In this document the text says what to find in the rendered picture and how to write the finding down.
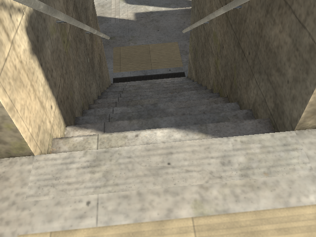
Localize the stairs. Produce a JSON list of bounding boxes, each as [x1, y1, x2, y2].
[[50, 76, 275, 154]]

